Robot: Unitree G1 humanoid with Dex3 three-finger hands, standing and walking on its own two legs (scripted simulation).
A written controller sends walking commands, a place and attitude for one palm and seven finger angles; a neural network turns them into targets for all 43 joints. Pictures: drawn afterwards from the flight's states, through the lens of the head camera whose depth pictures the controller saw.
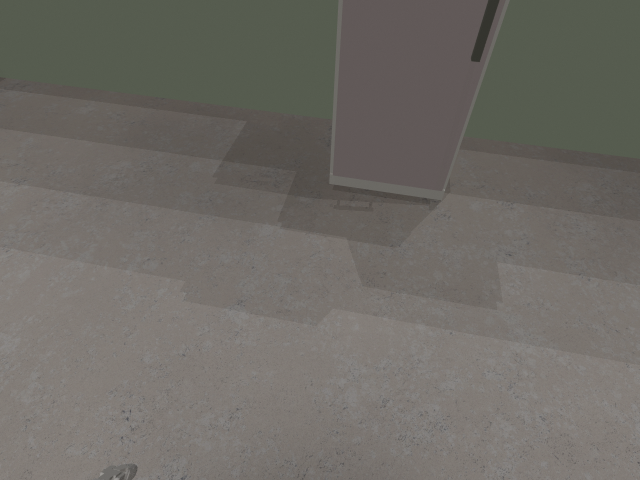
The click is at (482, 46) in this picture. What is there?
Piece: fridge door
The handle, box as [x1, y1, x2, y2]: [471, 0, 499, 61]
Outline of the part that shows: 499,0 488,0 471,56 471,60 479,61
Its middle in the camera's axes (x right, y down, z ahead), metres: +0.53 -0.76 +1.16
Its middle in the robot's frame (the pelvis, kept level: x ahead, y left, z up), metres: +1.42 -0.44 +0.15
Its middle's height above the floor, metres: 0.92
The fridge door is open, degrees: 0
